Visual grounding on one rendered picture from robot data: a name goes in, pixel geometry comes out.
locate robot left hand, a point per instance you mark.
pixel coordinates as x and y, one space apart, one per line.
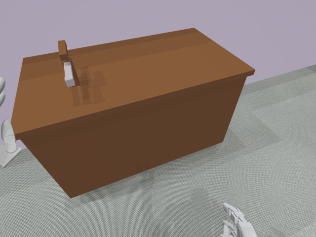
9 150

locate robot right hand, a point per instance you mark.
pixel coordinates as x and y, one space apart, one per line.
243 229

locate tap lever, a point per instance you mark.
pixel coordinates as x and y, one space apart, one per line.
69 79

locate counter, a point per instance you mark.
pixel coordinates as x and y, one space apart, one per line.
136 104

